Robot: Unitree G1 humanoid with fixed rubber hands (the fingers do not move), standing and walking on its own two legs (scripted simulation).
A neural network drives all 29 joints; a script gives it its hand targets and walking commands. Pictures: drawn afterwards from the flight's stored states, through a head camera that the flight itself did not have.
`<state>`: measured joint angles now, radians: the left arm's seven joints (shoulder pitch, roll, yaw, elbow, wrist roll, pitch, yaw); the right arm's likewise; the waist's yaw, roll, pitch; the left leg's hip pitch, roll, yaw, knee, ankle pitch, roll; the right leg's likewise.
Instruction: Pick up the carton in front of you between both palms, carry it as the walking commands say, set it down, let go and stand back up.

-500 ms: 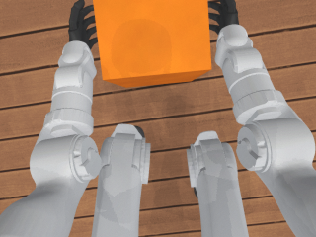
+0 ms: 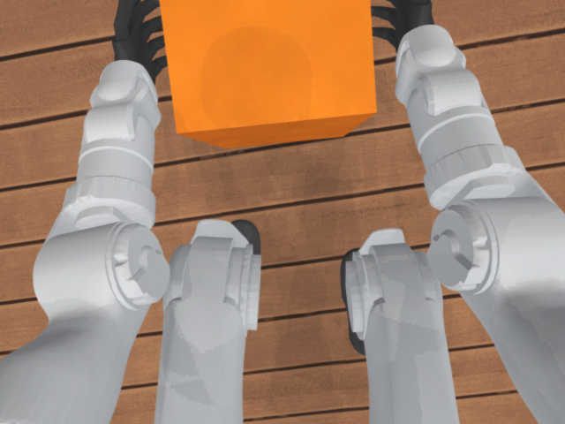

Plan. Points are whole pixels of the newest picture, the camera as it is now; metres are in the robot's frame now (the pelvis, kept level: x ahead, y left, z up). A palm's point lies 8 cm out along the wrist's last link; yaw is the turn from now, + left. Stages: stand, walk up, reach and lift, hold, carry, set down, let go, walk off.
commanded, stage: set down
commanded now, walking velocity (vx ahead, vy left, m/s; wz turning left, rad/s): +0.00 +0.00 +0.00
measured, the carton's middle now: (273, 61) +0.53 +0.07 -0.25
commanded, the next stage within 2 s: let go in 1.48 s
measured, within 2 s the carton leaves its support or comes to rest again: neither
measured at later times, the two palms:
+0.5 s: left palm (109, 63) +0.50 +0.26 -0.18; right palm (437, 32) +0.55 -0.12 -0.18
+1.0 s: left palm out of the picture +0.50 +0.27 -0.01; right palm out of the picture +0.55 -0.12 -0.01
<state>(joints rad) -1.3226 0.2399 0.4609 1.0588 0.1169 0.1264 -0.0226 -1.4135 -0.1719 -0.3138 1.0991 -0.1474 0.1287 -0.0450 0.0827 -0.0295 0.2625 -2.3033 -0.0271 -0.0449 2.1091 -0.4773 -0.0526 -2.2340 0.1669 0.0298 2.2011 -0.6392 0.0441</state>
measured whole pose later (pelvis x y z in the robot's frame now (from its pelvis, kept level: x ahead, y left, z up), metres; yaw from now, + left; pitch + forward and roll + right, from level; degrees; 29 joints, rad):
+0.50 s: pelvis +0.00 +0.01 -0.01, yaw +0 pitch +36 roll +0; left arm -1.30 0.39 0.20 1.08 -0.26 -0.01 0.07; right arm -1.35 -0.35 -0.01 0.99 0.19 0.06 -0.12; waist 0.08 0.00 0.35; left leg -2.31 0.01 0.00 2.16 -0.48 0.00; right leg -2.23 0.09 0.02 2.25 -0.65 0.03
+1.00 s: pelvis +0.01 +0.01 +0.10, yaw +0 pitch +46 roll -1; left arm -1.09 0.28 0.29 0.83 -0.11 0.12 0.06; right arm -1.18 -0.28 -0.17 0.88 0.06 0.15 -0.10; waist 0.09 -0.03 -0.01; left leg -2.13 -0.01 -0.02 1.77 -0.45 -0.01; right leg -2.05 0.07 0.02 1.84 -0.59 0.02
